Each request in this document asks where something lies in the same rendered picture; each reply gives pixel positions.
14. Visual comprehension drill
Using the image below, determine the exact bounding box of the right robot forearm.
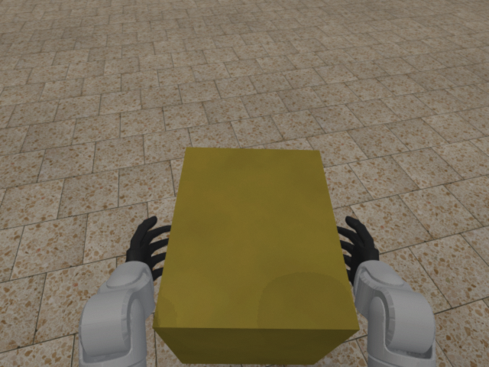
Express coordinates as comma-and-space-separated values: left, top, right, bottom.
353, 260, 436, 367

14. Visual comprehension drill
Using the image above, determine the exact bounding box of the carton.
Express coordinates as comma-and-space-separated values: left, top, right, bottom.
152, 147, 360, 365

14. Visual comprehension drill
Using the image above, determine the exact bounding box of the left robot forearm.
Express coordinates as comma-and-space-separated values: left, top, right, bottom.
79, 261, 155, 367

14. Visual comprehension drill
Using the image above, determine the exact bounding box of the robot left hand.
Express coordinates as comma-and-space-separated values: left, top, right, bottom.
125, 216, 171, 281

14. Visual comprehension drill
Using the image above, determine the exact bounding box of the robot right hand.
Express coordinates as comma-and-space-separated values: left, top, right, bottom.
337, 216, 379, 286

